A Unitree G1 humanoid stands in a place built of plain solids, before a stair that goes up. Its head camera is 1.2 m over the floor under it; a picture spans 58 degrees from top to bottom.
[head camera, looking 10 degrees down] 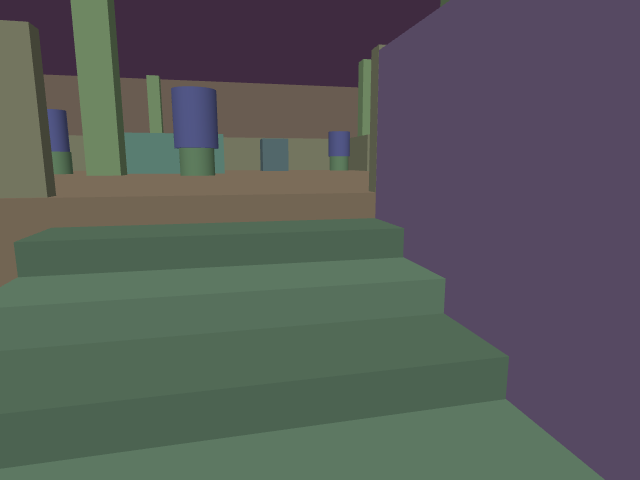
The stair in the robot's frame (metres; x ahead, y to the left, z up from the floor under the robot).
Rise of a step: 0.20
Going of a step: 0.56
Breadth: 2.27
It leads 13 degrees to the left of straight ahead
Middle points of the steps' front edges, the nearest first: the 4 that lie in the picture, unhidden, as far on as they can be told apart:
1.47 0.30 0.39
2.01 0.43 0.59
2.56 0.55 0.78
3.10 0.68 0.98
